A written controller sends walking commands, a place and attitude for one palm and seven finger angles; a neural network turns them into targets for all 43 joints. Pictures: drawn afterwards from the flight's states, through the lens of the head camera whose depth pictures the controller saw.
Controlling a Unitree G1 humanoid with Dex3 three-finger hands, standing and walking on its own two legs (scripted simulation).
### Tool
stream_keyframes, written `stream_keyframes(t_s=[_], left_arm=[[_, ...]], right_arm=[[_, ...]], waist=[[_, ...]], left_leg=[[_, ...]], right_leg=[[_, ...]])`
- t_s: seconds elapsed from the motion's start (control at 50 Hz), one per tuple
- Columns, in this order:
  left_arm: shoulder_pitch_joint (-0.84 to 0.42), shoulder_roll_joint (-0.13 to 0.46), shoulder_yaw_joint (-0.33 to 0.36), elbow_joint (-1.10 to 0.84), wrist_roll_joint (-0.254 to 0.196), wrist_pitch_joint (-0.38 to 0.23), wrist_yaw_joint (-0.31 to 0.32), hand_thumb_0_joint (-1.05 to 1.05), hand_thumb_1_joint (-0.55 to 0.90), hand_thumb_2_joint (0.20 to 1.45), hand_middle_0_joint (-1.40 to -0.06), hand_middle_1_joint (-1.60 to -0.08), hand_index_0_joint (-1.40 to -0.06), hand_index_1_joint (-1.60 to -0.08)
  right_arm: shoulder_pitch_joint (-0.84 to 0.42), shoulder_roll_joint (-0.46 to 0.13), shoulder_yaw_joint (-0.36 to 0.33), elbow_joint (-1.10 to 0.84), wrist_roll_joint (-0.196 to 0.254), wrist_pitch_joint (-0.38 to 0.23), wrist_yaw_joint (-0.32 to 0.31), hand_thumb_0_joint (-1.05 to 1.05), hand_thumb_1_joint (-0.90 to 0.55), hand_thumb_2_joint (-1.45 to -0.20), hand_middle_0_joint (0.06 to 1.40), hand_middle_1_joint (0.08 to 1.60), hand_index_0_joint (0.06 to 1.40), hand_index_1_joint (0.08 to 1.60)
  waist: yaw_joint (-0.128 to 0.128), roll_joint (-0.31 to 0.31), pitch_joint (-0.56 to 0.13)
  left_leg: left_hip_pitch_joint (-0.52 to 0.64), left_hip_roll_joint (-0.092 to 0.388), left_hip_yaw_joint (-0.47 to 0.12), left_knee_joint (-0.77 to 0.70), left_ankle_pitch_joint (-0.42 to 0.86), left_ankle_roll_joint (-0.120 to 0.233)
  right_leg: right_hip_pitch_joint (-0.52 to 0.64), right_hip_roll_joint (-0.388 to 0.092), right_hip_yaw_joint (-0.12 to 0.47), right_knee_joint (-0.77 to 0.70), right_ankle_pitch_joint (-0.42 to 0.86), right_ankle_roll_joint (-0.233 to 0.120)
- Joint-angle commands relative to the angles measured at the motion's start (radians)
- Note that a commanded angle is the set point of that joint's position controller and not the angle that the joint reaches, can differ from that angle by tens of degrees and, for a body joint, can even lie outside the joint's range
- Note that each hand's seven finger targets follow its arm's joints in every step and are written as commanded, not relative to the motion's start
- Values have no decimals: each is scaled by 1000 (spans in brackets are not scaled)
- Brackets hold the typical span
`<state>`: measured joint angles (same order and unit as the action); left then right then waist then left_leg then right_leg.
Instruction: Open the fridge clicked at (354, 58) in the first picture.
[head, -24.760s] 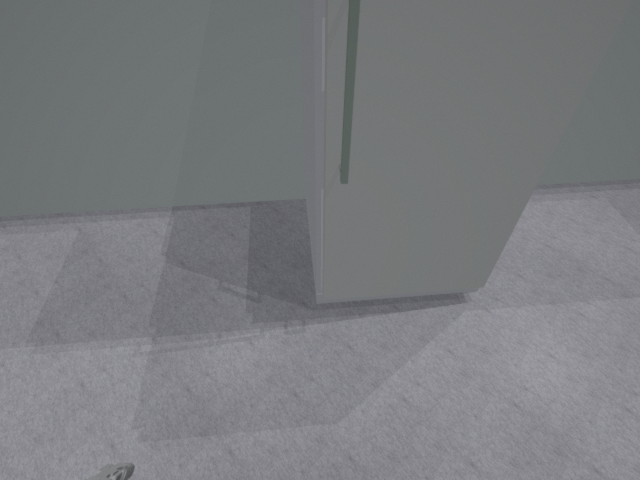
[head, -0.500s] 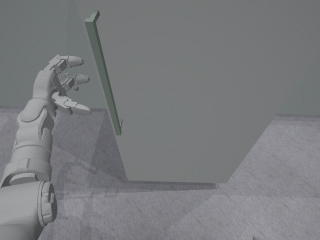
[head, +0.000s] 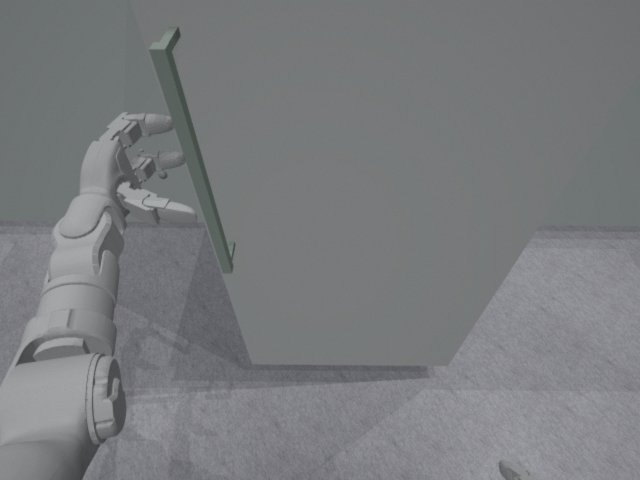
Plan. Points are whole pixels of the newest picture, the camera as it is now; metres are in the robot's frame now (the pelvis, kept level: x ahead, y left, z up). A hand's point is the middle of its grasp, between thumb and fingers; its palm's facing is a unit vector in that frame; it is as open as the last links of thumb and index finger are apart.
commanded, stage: feel for the door with the fingertips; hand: left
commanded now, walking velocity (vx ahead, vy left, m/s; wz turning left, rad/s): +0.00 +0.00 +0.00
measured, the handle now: (206, 178) +0.50 +0.17 +0.10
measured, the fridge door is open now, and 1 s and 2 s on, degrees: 0 0 0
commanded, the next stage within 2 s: slide the fingers in behind the handle in 0.38 s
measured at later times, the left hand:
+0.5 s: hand (171, 162) +0.46 +0.19 +0.16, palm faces -0.02 -1.00 +0.01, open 13.7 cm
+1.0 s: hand (171, 170) +0.46 +0.19 +0.15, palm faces -0.01 -1.00 +0.01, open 14.0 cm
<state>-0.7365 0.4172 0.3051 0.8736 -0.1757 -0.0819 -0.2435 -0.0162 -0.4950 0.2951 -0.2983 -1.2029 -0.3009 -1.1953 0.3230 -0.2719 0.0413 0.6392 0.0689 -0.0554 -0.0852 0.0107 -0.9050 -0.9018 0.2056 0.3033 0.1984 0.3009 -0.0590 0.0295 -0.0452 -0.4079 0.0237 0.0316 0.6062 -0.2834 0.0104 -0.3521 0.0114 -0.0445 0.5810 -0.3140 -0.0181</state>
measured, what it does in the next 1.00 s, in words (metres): stands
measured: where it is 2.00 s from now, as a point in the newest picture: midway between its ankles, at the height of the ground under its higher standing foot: outside the picture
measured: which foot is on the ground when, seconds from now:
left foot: down 0.00-1.00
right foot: down 0.00-1.00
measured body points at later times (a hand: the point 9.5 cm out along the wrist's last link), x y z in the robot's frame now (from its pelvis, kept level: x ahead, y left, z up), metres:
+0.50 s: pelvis +0.00 +0.00 +0.00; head +0.04 +0.00 +0.45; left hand +0.46 +0.25 +0.16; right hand +0.05 -0.26 -0.12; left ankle +0.01 +0.11 -0.73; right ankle -0.01 -0.11 -0.73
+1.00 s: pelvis +0.00 +0.01 +0.00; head +0.03 +0.02 +0.45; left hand +0.45 +0.25 +0.15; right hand +0.07 -0.25 -0.11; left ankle +0.01 +0.11 -0.73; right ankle -0.01 -0.11 -0.73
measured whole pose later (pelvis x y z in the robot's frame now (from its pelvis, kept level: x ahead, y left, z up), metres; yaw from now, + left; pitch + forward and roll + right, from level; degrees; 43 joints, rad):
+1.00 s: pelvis +0.00 +0.01 +0.00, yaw +0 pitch +7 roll -1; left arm -0.82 0.41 0.29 0.97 -0.16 -0.13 -0.23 -0.02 -0.50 0.29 -0.30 -1.20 -0.30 -1.20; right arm 0.34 -0.27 0.04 0.65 0.06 -0.06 -0.07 0.01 -0.91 -0.90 0.21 0.30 0.20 0.30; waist -0.08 0.02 -0.06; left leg -0.47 0.02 0.04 0.65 -0.30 0.03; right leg -0.41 0.00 -0.04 0.60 -0.31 0.00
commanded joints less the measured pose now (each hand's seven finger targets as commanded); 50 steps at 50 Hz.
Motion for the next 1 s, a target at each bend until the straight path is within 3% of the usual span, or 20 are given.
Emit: stream_keyframes(t_s=[0.0, 0.02, 0.06, 0.14, 0.2, 0.26, 0.32, 0.38, 0.42, 0.48, 0.52, 0.54, 0.62, 0.64, 0.68, 0.74, 0.78, 0.88, 0.94, 0.98], left_arm=[[-493, 186, -7, -209, -44, -82, -40, 0, -500, 300, -300, -1200, -300, -1200], [-498, 196, 1, -187, -47, -86, -42, 0, -500, 300, -300, -1200, -300, -1200], [-491, 246, 39, -133, -41, -77, -42, 0, -500, 300, -300, -1200, -300, -1200], [-548, 271, 38, -105, -23, -85, -31, 0, -500, 300, -300, -1200, -300, -1200], [-596, 253, 21, -144, -9, -122, -19, 0, -500, 300, -300, -1200, -300, -1200], [-607, 277, 50, -165, -18, -153, -13, 0, -500, 300, -300, -1200, -300, -1200], [-581, 294, 67, -74, -21, -143, -17, 0, -500, 300, -300, -1200, -300, -1200], [-573, 313, 69, -49, 0, -127, -21, 0, -500, 300, -300, -1200, -300, -1200], [-579, 320, 77, -37, -1, -126, -21, 0, -500, 300, -300, -1200, -300, -1200], [-568, 313, 77, -59, -3, -128, -28, 0, -500, 300, -300, -1200, -300, -1200], [-539, 272, 58, -51, -18, -128, -32, 0, -500, 300, -300, -1200, -300, -1200], [-516, 308, 92, -62, -18, -131, -32, 0, -500, 300, -300, -1200, -300, -1200], [-556, 243, 34, -132, -22, -141, -26, 0, -500, 300, -300, -1200, -300, -1200], [-535, 268, 55, -144, -15, -140, -21, 0, -500, 300, -300, -1200, -300, -1200], [-572, 249, 36, -170, -13, -142, -13, 0, -500, 300, -300, -1200, -300, -1200], [-550, 243, 43, -171, -20, -135, -5, 0, -500, 300, -300, -1200, -300, -1200], [-559, 229, 30, -140, -22, -120, -4, 0, -500, 300, -300, -1200, -300, -1200], [-598, 234, 25, -152, -6, -120, 12, 0, -500, 300, -300, -1200, -300, -1200], [-579, 227, 24, -144, -7, -128, 16, 0, -500, 300, -300, -1200, -300, -1200], [-594, 189, -3, -143, -8, -126, 15, 0, -500, 300, -300, -1200, -300, -1200]], right_arm=[[9, -142, -53, -100, 1, -47, -9, 0, -900, -900, 200, 300, 200, 300], [22, -147, -56, -93, 0, -46, -10, 0, -900, -900, 200, 300, 200, 300], [30, -154, -55, -86, -1, -41, -10, 0, -900, -900, 200, 300, 200, 300], [35, -155, -54, -82, -1, -34, -10, 0, -900, -900, 200, 300, 200, 300], [39, -149, -55, -83, -7, -40, -6, 0, -900, -900, 200, 300, 200, 300], [53, -154, -59, -80, -11, -44, -3, 0, -900, -900, 200, 300, 200, 300], [70, -160, -59, -69, -11, -36, -6, 0, -900, -900, 200, 300, 200, 300], [71, -162, -58, -72, -10, -31, -3, 0, -900, -900, 200, 300, 200, 300], [82, -162, -61, -72, -12, -28, -3, 0, -900, -900, 200, 300, 200, 300], [84, -161, -61, -79, -12, -26, -1, 0, -900, -900, 200, 300, 200, 300], [87, -158, -62, -86, -13, -26, 1, 0, -900, -900, 200, 300, 200, 300], [85, -162, -64, -89, -13, -25, 2, 0, -900, -900, 200, 300, 200, 300], [76, -156, -65, -94, -12, -30, 3, 0, -900, -900, 200, 300, 200, 300], [68, -159, -65, -95, -10, -31, 4, 0, -900, -900, 200, 300, 200, 300], [67, -155, -64, -90, -10, -32, 3, 0, -900, -900, 200, 300, 200, 300], [64, -158, -65, -89, -11, -37, 3, 0, -900, -900, 200, 300, 200, 300], [62, -157, -62, -83, -9, -38, 1, 0, -900, -900, 200, 300, 200, 300], [57, -155, -59, -79, -12, -45, 2, 0, -900, -900, 200, 300, 200, 300], [59, -155, -60, -81, -13, -48, 4, 0, -900, -900, 200, 300, 200, 300], [58, -151, -61, -78, -13, -49, 6, 0, -900, -900, 200, 300, 200, 300]], waist=[[-17, 9, -321], [-23, -39, -313], [-18, -53, -284], [-24, -20, -269], [-23, 59, -319], [-21, 32, -392], [-30, -35, -350], [-19, 17, -333], [-24, -8, -319], [-18, 18, -341], [-22, -14, -334], [-7, -28, -347], [-23, 9, -339], [-12, 37, -342], [-24, 51, -341], [-21, 22, -350], [-30, -5, -308], [-27, 49, -326], [-25, 19, -342], [-32, 43, -341]], left_leg=[[219, -23, -33, -42, 231, 34], [206, -23, -36, -38, 235, 38], [170, -24, -36, -43, 216, 38], [143, -26, -31, -40, 178, 39], [188, -26, -42, -33, 201, 32], [217, -22, -47, -26, 238, 32], [167, -21, -39, -24, 227, 38], [149, -23, -33, -28, 222, 35], [142, -21, -34, -23, 230, 38], [166, -18, -38, -26, 245, 32], [161, -17, -34, -23, 249, 35], [161, -14, -39, -27, 244, 33], [187, -14, -40, -25, 240, 33], [201, -10, -45, -27, 242, 29], [219, -7, -52, -32, 232, 25], [224, -6, -55, -33, 223, 27], [196, -7, -55, -38, 196, 28], [215, -8, -62, -36, 192, 22], [212, -7, -62, -30, 220, 23], [231, -5, -64, -27, 231, 18]], right_leg=[[39, 7, 26, -71, 339, -1], [46, 6, 22, -70, 341, 1], [39, 5, 26, -70, 335, 4], [16, -2, 34, -73, 292, 8], [-1, 2, 31, -61, 284, -1], [29, 9, 30, -48, 322, 0], [39, 8, 29, -52, 327, 5], [22, 6, 31, -49, 330, 4], [22, 7, 27, -50, 329, 4], [9, 11, 24, -46, 330, 0], [20, 12, 18, -49, 329, 0], [21, 14, 19, -45, 325, 1], [-2, 15, 16, -47, 300, -1], [-18, 18, 16, -45, 293, -3], [-38, 19, 14, -48, 268, -3], [-34, 20, 13, -50, 259, -2], [-42, 19, 11, -56, 245, -1], [-59, 16, 11, -51, 226, -5], [-43, 16, 11, -45, 252, -4], [-62, 17, 6, -41, 255, -5]])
